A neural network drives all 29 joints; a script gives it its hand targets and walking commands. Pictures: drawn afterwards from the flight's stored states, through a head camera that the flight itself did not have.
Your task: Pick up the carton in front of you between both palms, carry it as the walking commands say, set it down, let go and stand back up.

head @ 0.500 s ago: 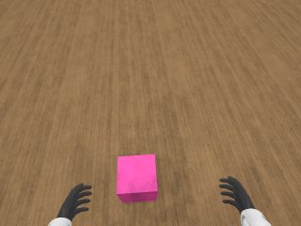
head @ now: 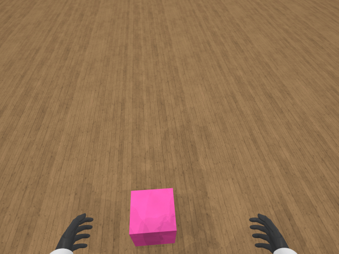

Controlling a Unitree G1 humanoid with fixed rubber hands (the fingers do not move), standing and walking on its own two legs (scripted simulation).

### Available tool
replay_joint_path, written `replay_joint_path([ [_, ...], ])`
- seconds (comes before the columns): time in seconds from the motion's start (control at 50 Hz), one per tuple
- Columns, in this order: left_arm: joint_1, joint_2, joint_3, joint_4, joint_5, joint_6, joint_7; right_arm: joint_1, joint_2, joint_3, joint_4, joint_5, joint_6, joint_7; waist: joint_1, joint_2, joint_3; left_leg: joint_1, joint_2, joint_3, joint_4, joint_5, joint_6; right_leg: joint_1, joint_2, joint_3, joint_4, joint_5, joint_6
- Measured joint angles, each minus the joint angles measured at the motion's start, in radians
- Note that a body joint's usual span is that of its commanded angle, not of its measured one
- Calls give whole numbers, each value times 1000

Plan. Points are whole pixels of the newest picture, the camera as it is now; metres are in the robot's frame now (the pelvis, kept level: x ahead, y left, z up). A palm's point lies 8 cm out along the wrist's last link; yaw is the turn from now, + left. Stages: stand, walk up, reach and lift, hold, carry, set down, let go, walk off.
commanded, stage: stand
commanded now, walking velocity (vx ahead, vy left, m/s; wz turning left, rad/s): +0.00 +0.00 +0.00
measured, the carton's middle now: (153, 217) +0.40 +0.09 -0.64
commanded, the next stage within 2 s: none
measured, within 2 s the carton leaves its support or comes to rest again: neither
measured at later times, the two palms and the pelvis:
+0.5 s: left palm out of the picture +0.14 +0.30 -0.10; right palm out of the picture +0.13 -0.28 -0.08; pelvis +0.01 +0.02 +0.00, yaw -1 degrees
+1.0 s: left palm out of the picture +0.10 +0.31 -0.10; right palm out of the picture +0.10 -0.29 -0.08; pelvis +0.00 +0.02 +0.00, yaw -1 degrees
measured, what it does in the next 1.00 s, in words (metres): stands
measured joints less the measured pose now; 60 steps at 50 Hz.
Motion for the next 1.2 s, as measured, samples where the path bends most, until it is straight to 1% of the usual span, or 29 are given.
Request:
replay_joint_path([
  [0.1,7,50,18,98,11,-70,8,-17,-60,-21,116,-10,-30,-11,-3,-16,-29,-40,6,4,48,-31,6,-30,6,5,22,-14,2],
  [0.22,14,76,23,171,8,-103,12,-34,-102,-40,180,-6,-48,-13,-12,-29,-31,-45,6,12,57,-44,14,-30,4,13,14,-15,9],
  [0.54,-9,88,0,275,1,-127,28,-64,-99,-19,284,2,-63,-27,-21,-19,-31,-13,1,29,28,-39,24,2,-5,29,-25,0,19],
  [1.2,-14,113,-17,438,-5,-144,21,-90,-142,-9,442,15,-67,-16,-23,-2,-17,28,3,23,-59,38,24,39,-3,23,-102,71,18],
])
